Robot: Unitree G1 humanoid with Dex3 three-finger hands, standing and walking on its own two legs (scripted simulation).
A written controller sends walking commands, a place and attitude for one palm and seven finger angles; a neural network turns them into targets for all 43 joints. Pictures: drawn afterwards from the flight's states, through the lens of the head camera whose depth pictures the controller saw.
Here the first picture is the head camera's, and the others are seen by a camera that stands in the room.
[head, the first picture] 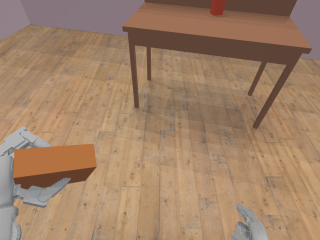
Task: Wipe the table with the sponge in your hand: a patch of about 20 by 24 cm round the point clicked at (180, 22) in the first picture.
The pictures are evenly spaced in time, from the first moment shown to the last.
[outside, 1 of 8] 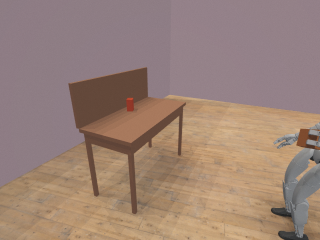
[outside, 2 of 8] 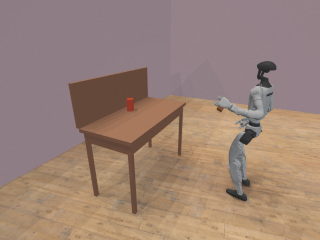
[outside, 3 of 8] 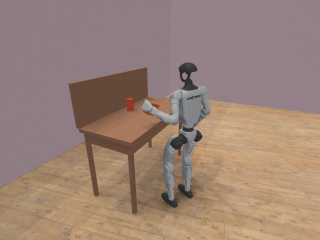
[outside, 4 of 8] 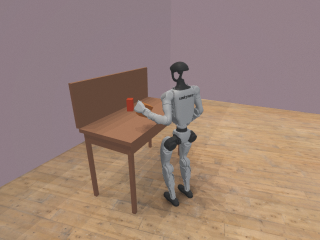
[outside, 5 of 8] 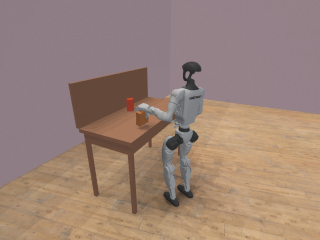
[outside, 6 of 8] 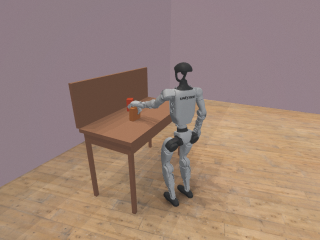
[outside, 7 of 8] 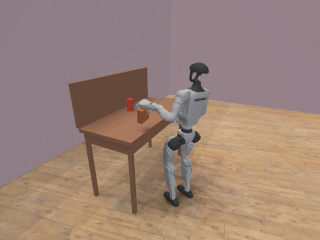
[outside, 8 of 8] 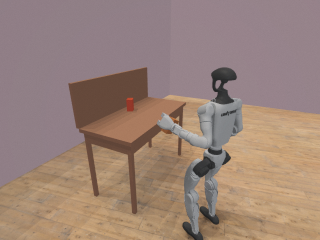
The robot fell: no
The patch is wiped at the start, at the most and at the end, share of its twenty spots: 0.00 0.85 0.85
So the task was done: no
